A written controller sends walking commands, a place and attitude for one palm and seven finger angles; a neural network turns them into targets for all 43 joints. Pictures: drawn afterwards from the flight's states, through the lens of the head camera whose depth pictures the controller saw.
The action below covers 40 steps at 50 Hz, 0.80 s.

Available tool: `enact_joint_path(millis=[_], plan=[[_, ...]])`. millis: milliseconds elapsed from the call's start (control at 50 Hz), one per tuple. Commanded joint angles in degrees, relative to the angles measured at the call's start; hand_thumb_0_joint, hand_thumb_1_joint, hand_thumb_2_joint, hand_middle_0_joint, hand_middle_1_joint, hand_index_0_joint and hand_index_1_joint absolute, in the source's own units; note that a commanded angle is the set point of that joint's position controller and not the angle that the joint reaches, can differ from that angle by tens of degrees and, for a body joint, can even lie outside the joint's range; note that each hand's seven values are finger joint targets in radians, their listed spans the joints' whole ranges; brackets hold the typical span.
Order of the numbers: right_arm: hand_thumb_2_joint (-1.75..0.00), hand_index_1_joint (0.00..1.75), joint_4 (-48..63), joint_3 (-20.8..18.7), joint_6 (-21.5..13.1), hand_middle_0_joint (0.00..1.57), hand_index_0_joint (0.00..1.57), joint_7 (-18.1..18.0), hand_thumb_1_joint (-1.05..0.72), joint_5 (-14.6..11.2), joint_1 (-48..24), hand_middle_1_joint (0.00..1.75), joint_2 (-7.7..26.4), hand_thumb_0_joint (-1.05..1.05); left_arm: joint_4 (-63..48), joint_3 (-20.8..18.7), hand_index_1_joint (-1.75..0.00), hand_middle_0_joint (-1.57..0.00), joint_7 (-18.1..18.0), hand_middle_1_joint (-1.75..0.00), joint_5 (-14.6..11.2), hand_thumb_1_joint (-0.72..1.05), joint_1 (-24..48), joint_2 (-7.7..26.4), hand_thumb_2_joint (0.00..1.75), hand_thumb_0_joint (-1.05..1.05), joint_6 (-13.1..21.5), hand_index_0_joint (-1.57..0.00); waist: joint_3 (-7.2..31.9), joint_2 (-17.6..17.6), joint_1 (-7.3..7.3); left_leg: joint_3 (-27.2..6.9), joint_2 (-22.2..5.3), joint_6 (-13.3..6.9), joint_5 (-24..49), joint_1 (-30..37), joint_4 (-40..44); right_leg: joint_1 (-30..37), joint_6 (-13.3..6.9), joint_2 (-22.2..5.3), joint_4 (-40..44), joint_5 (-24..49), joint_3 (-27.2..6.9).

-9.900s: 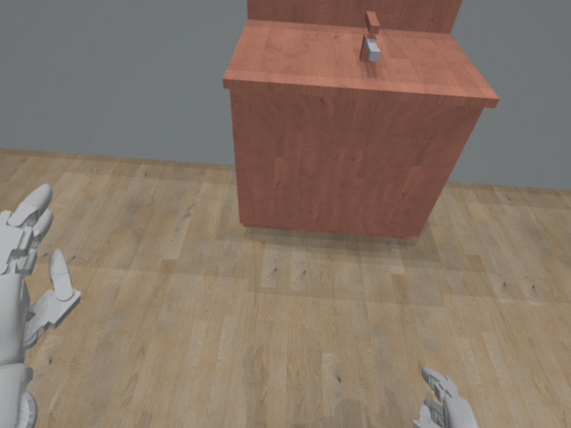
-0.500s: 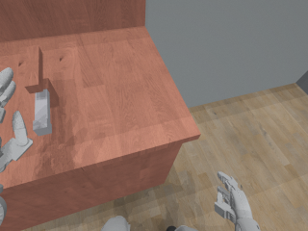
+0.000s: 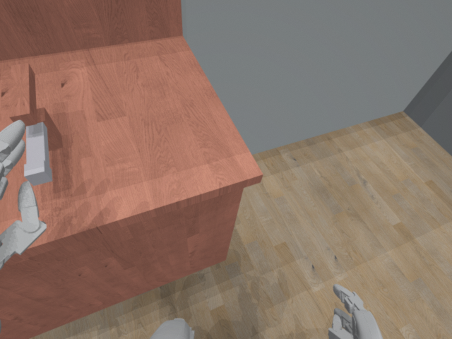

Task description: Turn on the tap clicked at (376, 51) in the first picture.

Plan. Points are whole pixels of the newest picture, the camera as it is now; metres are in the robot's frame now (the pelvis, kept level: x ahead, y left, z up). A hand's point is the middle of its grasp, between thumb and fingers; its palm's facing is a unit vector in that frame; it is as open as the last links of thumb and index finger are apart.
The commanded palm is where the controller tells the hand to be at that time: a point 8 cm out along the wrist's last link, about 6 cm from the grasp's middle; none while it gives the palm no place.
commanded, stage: come to a stop and stand still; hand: left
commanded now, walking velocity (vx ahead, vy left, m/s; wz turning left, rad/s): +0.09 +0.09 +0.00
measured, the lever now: (38, 172) +0.33 +0.33 +0.08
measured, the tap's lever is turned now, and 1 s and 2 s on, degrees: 0 0 0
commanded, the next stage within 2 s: look again from close up in 1.28 s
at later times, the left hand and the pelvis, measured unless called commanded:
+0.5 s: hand out of the picture +0.23 +0.29 +0.20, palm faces +0.52 -0.75 -0.41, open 7.5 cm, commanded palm +0.14 +0.29 +0.18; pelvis +0.00 +0.00 +0.00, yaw +3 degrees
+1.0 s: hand (18, 206) +0.23 +0.27 +0.17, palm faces +0.40 -0.83 -0.39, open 7.5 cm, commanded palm +0.17 +0.30 +0.18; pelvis +0.02 +0.02 +0.01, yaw +1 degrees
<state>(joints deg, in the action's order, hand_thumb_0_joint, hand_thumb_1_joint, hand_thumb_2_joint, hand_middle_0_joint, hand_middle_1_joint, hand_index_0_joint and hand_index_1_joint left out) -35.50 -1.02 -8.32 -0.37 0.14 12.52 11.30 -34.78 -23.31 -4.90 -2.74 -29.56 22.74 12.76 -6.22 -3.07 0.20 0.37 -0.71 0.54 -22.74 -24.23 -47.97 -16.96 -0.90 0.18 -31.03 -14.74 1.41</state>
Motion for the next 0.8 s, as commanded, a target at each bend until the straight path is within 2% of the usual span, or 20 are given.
enact_joint_path(millis=[0, 40, 80, 100, 140, 200, 280, 360, 380, 400, 420, 440, 500, 560, 580, 600, 660, 680, 700, 780], plan=[[-0.9, 0.3, 7.73, -1.67, -4.38, 0.2, 0.2, -2.34, -0.9, -0.38, -4.4, 0.3, 5.9, 0.0, -8.08, -7.2, -0.3, -0.2, -4.16, -0.3, -0.24, 0.9, 4.7, 8.83, 0.9, 0.0, 2.73, -0.2, 10.86, 0.21, -0.01, 0.81, -0.14, -1.7, 10.98, 13.73, 26.14, 5.9, -3.46, -8.61, 6.67, 2.69, -6.2], [-0.9, 0.3, 9.03, -3.37, -4.95, 0.2, 0.2, -2.33, -0.9, -0.93, -4.79, 0.3, 8.61, 0.0, -10.74, -6.41, -0.3, -0.2, -4.05, -0.3, 0.14, 0.9, 7.11, 9.46, 0.9, 0.0, 3.59, -0.2, 11.67, 7.29, 1.43, -7.22, -8.15, -4.34, 24.79, 17.09, 27.55, 5.73, -0.6, -3.65, 1.21, 6.21, -3.54], [-0.9, 0.3, 9.37, -2.03, -4.33, 0.2, 0.2, -1.75, -0.9, -0.52, -5.48, 0.3, 6.72, 0.0, -11.1, -5.7, -0.3, -0.2, -3.28, -0.3, 0.81, 0.9, 6.78, 9.45, 0.9, 0.0, 3.3, -0.2, 10.62, 19.38, 1.07, -11.45, -10.01, -4.35, 28.53, 15.82, 28.6, 3.94, 0.47, -2.46, -1.95, -1.91, -0.93], [-0.9, 0.3, 9.19, -1.66, -4.13, 0.2, 0.2, -1.46, -0.9, -0.28, -5.19, 0.3, 6.28, 0.0, -10.79, -4.03, -0.3, -0.2, -3.03, -0.3, 1.35, 0.9, 7.77, 7.98, 0.9, 0.0, 3.47, -0.2, 9.33, 17.83, 0.69, -11.54, -10.37, -4.63, 27.35, 13.46, 28.46, 4.95, 0.28, -2.1, -0.32, -4.58, -0.62], [-0.9, 0.3, 9.45, -2.21, -3.81, 0.2, 0.2, -0.83, -0.9, -0.78, -4.12, 0.3, 7.4, 0.0, -9.09, -3.7, -0.3, -0.2, -2.88, -0.3, 1.56, 0.9, 7.39, 7.29, 0.9, 0.0, 3.17, -0.2, 9.6, 11.56, 0.8, -9.07, -8.47, -4.45, 24.28, 10.47, 25.32, 10.07, 0.08, -2.09, 6.73, 2.84, -0.69], [-0.9, 0.3, 9.65, -2.22, -2.94, 0.2, 0.2, -0.74, -0.9, -1.17, -3.69, 0.3, 7.52, 0.0, -5.1, -3.22, -0.3, -0.2, -2.71, -0.3, 0.88, 0.9, 5.55, 6.12, 0.9, 0.0, 2.36, -0.2, 9.83, 4.98, 0.27, -5.52, -4.39, -2.76, 10.57, 5.97, 25.0, 13.85, -0.84, -3.61, 8.73, 7.54, -3.28], [-0.9, 0.3, 9.77, -1.8, -1.81, 0.2, 0.2, -1.24, -0.9, -0.83, -4.34, 0.3, 7.4, 0.0, -3.54, -3.3, -0.3, -0.2, -2.9, -0.3, 0.61, 0.9, 7.96, 6.68, 0.9, 0.0, 1.8, -0.2, 7.48, 5.32, 0.06, -4.67, -2.75, -2.69, 5.23, 8.8, 25.21, 6.95, -1.81, -4.78, 12.67, 0.05, -6.99], [-0.9, 0.3, 10.16, -1.32, -1.4, 0.2, 0.2, -1.53, -0.9, -0.91, -4.94, 0.3, 7.19, 0.0, -3.96, -1.39, -0.3, -0.2, -3.03, -0.3, 0.9, 0.9, 12.34, 6.0, 0.9, 0.0, 1.53, -0.2, 7.59, 6.31, 0.36, -6.16, -3.81, -3.22, 6.26, 7.96, 28.18, 9.7, -0.72, -3.38, 11.15, 1.86, -4.4], [-0.9, 0.3, 18.13, 10.49, 0.04, 0.2, 0.2, -5.99, -0.9, -3.4, -0.84, 0.3, 7.46, 0.0, -18.86, -15.2, -0.3, -0.2, -4.28, -0.3, 2.12, 0.9, 63.81, 48.59, 0.9, 0.0, 9.93, -0.2, 5.14, 19.21, -2.77, -7.12, -3.42, -3.65, 1.97, -2.87, 28.22, 11.56, 3.18, -0.41, 3.01, -1.66, -1.42], [-0.9, 0.3, 13.6, 2.36, -2.68, 0.2, 0.2, -4.73, -0.9, -2.34, -2.36, 0.3, 2.31, 0.0, 3.07, -14.48, -0.3, -0.2, -3.27, -0.3, 2.84, 0.9, 41.82, 20.32, 0.9, 0.0, 7.31, -0.2, 11.44, 15.37, 2.56, -7.85, -7.22, -2.77, 4.07, 6.5, 27.08, 1.54, 0.74, -2.92, 1.6, -9.75, 0.03], [-0.9, 0.3, 11.29, 1.74, -2.88, 0.2, 0.2, -2.93, -0.9, -0.21, -4.33, 0.3, 6.47, 0.0, 10.19, -7.51, -0.3, -0.2, -2.76, -0.3, 1.27, 0.9, 32.77, 14.43, 0.9, 0.0, 5.75, -0.2, 10.58, 16.19, 1.5, -4.42, -4.23, -1.47, 8.27, 9.41, 26.82, 2.73, -0.47, -1.26, 3.38, -3.88, 0.83], [-0.9, 0.3, 11.78, 0.36, -2.97, 0.2, 0.2, -1.75, -0.9, 0.45, -3.41, 0.3, 8.41, 0.0, 8.16, -7.29, -0.3, -0.2, -2.53, -0.3, 1.02, 0.9, 29.87, 15.27, 0.9, 0.0, 5.72, -0.2, 12.08, 14.44, 1.87, -3.45, -2.91, -0.96, 10.64, 7.79, 23.88, 5.59, -0.97, -2.58, 6.28, 3.0, -1.96], [-0.9, 0.3, 12.06, -0.59, -3.17, 0.2, 0.2, 1.04, -0.9, -0.42, -2.19, 0.3, 8.52, 0.0, 7.62, -1.08, -0.3, -0.2, -0.97, -0.3, -0.87, 0.9, 12.53, 6.69, 0.9, 0.0, 5.28, -0.2, 14.92, 1.47, 2.3, -1.91, -1.6, -0.67, 14.91, 8.92, 21.28, 9.46, -1.36, -4.97, 7.57, 12.4, -4.31], [-0.9, 0.3, 11.88, -0.67, -3.01, 0.2, 0.2, 1.51, -0.9, -0.57, -4.66, 0.3, 8.87, 0.0, 2.38, -2.28, -0.3, -0.2, -1.31, -0.3, -1.08, 0.9, 7.1, 7.68, 0.9, 0.0, 4.97, -0.2, 13.35, -1.09, 2.38, -1.94, -1.96, -0.8, 16.47, 10.47, 22.37, 7.95, -0.94, -5.16, 8.49, 13.21, -4.65], [-0.9, 0.3, 11.31, -0.84, -2.62, 0.2, 0.2, 1.21, -0.9, -0.55, -5.98, 0.3, 9.34, 0.0, 2.19, -5.16, -0.3, -0.2, -2.03, -0.3, -1.27, 0.9, 6.92, 10.27, 0.9, 0.0, 4.6, -0.2, 14.29, 0.95, 2.35, -1.61, -2.29, -0.84, 17.41, 11.35, 23.06, 8.59, -0.74, -4.65, 7.84, 13.88, -4.46], [-0.9, 0.3, 11.24, -0.85, -2.34, 0.2, 0.2, 0.81, -0.9, -0.38, -5.08, 0.3, 8.71, 0.0, 2.23, -5.24, -0.3, -0.2, -2.07, -0.3, -1.17, 0.9, 6.71, 9.45, 0.9, 0.0, 4.72, -0.2, 14.46, 0.12, 2.09, -1.87, -2.35, -0.94, 18.97, 10.59, 23.16, 9.81, -0.59, -4.69, 7.39, 15.49, -3.8], [-0.9, 0.3, 11.35, -0.71, -1.95, 0.2, 0.2, -0.12, -0.9, -0.17, -5.91, 0.3, 8.58, 0.0, 0.87, -7.93, -0.3, -0.2, -2.3, -0.3, -1.38, 0.9, 9.15, 12.33, 0.9, 0.0, 5.18, -0.2, 13.79, 2.35, 1.91, -2.65, -1.79, -1.07, 20.29, 10.59, 23.26, 9.67, -0.75, -4.89, 7.4, 16.56, -4.25], [-0.9, 0.3, 11.23, -0.68, -1.63, 0.2, 0.2, -0.41, -0.9, -0.15, -6.97, 0.3, 8.91, 0.0, -1.56, -9.85, -0.3, -0.2, -2.62, -0.3, -1.17, 0.9, 11.75, 15.3, 0.9, 0.0, 5.17, -0.2, 14.77, 3.73, 1.86, -2.64, -1.92, -1.19, 21.62, 11.44, 23.04, 10.06, -0.75, -4.68, 6.69, 17.44, -4.32], [-0.9, 0.3, 11.34, -0.59, -1.58, 0.2, 0.2, -0.64, -0.9, -0.16, -6.31, 0.3, 8.29, 0.0, -1.68, -7.97, -0.3, -0.2, -2.35, -0.3, -1.28, 0.9, 11.66, 13.01, 0.9, 0.0, 5.34, -0.2, 15.26, 5.25, 1.67, -2.68, -1.86, -1.37, 23.43, 11.63, 22.83, 10.74, -0.82, -5.0, 6.4, 18.58, -3.75], [-0.9, 0.3, 11.54, -0.42, -2.13, 0.2, 0.2, -0.61, -0.9, -0.68, -6.74, 0.3, 8.57, 0.0, -6.04, -6.18, -0.3, -0.2, -2.36, -0.3, -1.2, 0.9, 12.09, 12.27, 0.9, 0.0, 4.84, -0.2, 17.08, 8.94, 1.88, -3.1, -2.14, -1.2, 30.76, 15.08, 22.24, 11.22, -0.65, -4.51, 5.42, 21.17, -3.09]])
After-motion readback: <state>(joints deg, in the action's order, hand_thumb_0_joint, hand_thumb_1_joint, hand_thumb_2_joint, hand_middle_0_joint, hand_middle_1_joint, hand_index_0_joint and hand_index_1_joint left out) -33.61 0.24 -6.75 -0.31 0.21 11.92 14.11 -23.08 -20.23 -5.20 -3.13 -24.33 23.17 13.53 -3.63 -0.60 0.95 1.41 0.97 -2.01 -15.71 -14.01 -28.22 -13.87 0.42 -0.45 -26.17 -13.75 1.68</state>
